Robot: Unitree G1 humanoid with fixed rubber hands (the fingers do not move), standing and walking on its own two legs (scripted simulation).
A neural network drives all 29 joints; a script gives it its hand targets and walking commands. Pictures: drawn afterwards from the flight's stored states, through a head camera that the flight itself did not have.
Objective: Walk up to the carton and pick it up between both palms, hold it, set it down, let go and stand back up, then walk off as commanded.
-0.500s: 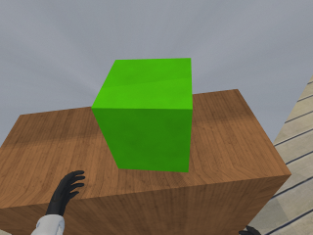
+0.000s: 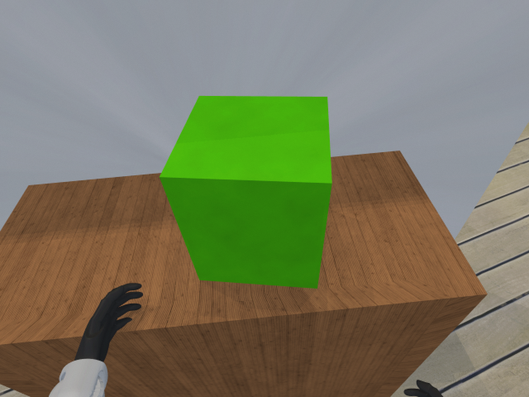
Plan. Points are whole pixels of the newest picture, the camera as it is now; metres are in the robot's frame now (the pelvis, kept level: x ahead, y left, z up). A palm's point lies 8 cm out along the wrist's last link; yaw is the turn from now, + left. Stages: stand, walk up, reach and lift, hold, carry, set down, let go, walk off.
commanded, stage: walk off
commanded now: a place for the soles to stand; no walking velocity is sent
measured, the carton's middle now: (259, 194) +0.44 -0.01 +0.09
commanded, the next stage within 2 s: none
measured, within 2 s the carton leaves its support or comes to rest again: neither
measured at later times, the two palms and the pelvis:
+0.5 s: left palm (81, 369) +0.20 +0.24 +0.02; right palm out of the picture +0.00 -0.27 -0.10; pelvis -0.08 +0.01 +0.00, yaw -1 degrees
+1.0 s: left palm out of the picture -0.06 +0.25 -0.10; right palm out of the picture -0.14 -0.33 -0.13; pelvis -0.19 -0.03 -0.01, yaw -2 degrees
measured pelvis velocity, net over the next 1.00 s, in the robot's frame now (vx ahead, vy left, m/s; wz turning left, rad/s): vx -0.19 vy -0.03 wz -0.03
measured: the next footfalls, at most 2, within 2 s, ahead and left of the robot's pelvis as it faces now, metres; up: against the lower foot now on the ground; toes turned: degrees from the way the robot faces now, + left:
right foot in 0.66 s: -0.07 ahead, -0.15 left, +0.00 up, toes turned +4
left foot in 1.14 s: -0.16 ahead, +0.08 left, +0.00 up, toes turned -2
